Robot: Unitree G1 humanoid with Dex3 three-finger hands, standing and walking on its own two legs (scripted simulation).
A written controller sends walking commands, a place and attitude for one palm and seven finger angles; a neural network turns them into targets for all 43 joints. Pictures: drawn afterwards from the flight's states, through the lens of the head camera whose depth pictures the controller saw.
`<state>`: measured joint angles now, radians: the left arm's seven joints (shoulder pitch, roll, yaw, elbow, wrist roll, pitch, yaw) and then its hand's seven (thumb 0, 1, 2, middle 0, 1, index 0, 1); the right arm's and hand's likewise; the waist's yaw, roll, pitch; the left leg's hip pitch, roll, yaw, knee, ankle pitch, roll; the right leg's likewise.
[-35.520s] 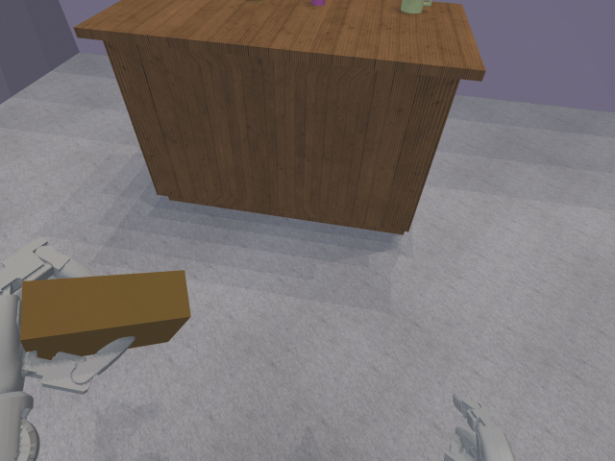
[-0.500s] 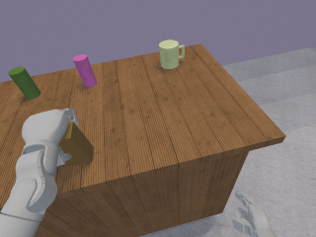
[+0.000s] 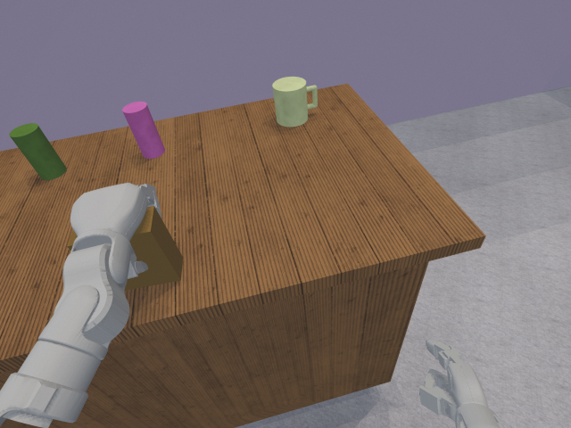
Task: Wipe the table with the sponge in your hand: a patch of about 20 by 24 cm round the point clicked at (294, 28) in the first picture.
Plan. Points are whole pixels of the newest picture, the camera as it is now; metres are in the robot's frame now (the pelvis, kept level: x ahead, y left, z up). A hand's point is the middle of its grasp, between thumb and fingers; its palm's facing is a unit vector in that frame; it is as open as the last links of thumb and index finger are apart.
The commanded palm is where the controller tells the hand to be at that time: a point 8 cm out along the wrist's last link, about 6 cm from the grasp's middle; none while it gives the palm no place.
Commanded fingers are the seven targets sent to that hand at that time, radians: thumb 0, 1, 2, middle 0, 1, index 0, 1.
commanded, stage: wipe forward along the third lane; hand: left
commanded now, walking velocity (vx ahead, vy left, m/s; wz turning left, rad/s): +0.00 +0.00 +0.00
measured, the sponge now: (138, 260) +0.31 +0.28 +0.08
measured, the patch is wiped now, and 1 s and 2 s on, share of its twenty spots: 0.80 0.80 0.90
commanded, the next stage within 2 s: wipe back along the third lane in 1.56 s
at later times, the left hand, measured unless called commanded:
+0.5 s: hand (142, 217) +0.35 +0.27 +0.13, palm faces -0.08 +0.00 -1.00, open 9.0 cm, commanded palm +0.34 +0.28 +0.16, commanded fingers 0.00 0.10 1.30 -1.20 -1.60 -1.20 -1.60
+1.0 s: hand (142, 194) +0.40 +0.29 +0.14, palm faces -0.14 +0.02 -0.99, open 9.0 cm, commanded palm +0.40 +0.30 +0.16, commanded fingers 0.00 0.10 1.30 -1.20 -1.60 -1.20 -1.60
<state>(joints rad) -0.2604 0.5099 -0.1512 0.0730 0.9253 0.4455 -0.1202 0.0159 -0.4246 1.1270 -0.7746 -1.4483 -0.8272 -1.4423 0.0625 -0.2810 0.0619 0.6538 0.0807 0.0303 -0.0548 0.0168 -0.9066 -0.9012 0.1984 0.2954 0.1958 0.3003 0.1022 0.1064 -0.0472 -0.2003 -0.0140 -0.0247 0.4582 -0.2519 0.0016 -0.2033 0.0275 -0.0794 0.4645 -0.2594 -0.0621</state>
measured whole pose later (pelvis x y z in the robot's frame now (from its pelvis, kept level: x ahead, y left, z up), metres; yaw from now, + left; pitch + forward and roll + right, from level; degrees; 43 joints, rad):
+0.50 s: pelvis -0.02 -0.02 +0.00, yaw +0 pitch +2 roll +1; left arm -0.54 0.56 -0.10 0.53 0.94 0.27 -0.13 -0.01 -0.48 1.17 -0.82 -1.40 -0.87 -1.40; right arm 0.19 -0.30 0.03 0.70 0.09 0.04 -0.09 0.02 -0.91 -0.90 0.20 0.30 0.20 0.30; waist 0.04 0.09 -0.06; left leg -0.28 0.01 -0.03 0.48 -0.23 0.00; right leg -0.29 0.05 -0.08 0.48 -0.23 -0.09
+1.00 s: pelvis -0.03 -0.02 -0.01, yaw -2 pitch +8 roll +1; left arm -0.77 0.69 -0.02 0.92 0.97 0.10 -0.10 0.00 -0.51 1.19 -0.84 -1.39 -0.88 -1.41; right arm 0.29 -0.33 0.00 0.72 0.10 0.07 -0.09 0.01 -0.91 -0.90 0.20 0.30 0.20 0.30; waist -0.03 0.08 -0.08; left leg -0.45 0.02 -0.02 0.56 -0.26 0.02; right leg -0.45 0.07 -0.07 0.54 -0.23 -0.10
